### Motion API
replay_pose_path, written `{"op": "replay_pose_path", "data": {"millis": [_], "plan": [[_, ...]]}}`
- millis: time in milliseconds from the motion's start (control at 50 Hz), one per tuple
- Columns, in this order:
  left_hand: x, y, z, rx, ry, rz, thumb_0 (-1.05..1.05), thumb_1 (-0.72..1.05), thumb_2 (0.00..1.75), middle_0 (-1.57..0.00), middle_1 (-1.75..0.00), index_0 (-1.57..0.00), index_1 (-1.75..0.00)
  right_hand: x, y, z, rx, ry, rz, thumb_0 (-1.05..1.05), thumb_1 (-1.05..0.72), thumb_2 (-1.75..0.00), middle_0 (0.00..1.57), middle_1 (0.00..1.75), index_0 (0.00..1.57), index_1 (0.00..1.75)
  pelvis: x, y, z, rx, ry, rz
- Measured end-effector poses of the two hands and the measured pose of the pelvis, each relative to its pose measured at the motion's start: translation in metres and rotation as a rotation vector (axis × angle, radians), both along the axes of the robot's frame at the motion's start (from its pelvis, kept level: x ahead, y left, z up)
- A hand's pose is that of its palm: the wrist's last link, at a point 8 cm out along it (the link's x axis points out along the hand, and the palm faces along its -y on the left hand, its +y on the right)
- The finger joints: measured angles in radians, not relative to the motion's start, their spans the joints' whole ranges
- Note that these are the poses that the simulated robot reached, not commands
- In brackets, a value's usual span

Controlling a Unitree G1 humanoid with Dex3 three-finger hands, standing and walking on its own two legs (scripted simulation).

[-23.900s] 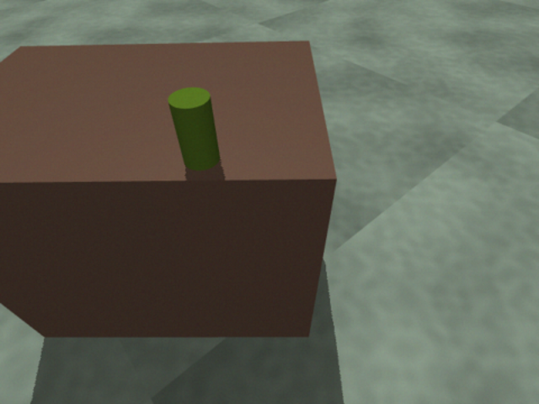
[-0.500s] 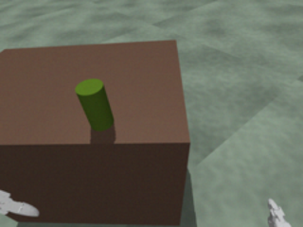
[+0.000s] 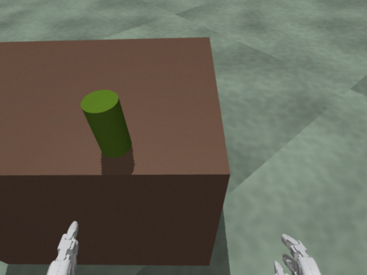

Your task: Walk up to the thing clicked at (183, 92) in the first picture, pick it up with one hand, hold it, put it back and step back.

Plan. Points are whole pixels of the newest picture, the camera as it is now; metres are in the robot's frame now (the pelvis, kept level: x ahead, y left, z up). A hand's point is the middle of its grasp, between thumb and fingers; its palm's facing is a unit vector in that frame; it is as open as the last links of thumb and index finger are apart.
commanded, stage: home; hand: left
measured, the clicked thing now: (109, 125) +0.45 +0.20 +0.11
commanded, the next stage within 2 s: none
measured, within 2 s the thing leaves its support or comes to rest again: neither
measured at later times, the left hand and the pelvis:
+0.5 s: hand (117, 270) +0.19 +0.17 -0.09, palm faces +0.09 -0.97 -0.24, open 17.6 cm; pelvis +0.01 +0.00 -0.01, yaw -1 degrees
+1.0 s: hand out of the picture +0.06 +0.26 -0.14, palm faces -0.06 -0.91 -0.40, open 17.5 cm; pelvis -0.02 +0.00 +0.00, yaw -1 degrees
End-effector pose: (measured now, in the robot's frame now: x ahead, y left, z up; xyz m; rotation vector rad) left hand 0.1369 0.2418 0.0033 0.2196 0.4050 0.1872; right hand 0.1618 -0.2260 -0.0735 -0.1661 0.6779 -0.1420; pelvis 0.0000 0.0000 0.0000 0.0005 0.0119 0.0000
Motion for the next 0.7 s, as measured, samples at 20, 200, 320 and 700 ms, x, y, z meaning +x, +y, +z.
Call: {"op": "replay_pose_path", "data": {"millis": [20, 200, 320, 700], "plan": [[0.002, -0.005, -0.010, -0.021, 0.032, -0.006, -0.01, -0.59, 0.03, -0.04, -0.05, -0.05, -0.04, 0.000, 0.000, 0.001, -0.004, 0.003, 0.001, 0.00, -0.77, -0.83, 0.19, 0.28, 0.19, 0.28, 0.000, -0.001, 0.000, 0.000, 0.004, 0.000], [0.012, -0.022, -0.066, -0.086, 0.217, 0.007, -0.01, -0.56, 0.04, -0.05, -0.05, -0.06, -0.05, -0.013, -0.007, -0.010, -0.045, 0.103, 0.012, 0.00, -0.88, -0.89, 0.20, 0.30, 0.20, 0.30, 0.005, -0.006, -0.003, -0.008, 0.020, -0.008], [0.020, -0.016, -0.073, -0.046, 0.267, 0.018, -0.01, -0.55, 0.05, -0.05, -0.05, -0.06, -0.05, -0.025, -0.014, -0.024, -0.051, 0.169, -0.021, 0.01, -0.90, -0.90, 0.20, 0.30, 0.20, 0.30, 0.007, -0.003, -0.006, -0.011, 0.030, -0.012], [0.014, 0.001, -0.091, 0.043, 0.403, -0.057, -0.01, -0.57, 0.03, -0.05, -0.04, -0.05, -0.04, -0.025, -0.026, -0.028, -0.080, 0.224, 0.032, 0.00, -0.90, -0.90, 0.20, 0.30, 0.20, 0.30, 0.005, -0.001, -0.009, -0.001, 0.004, -0.022]]}}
